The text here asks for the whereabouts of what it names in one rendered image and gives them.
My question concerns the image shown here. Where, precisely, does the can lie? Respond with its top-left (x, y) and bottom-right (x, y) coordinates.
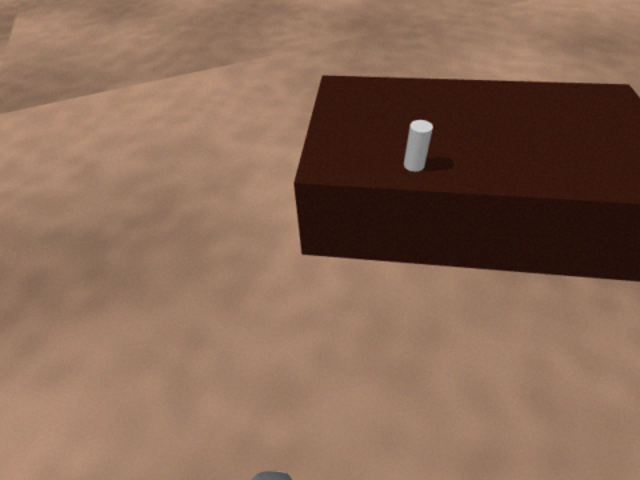
top-left (404, 120), bottom-right (433, 172)

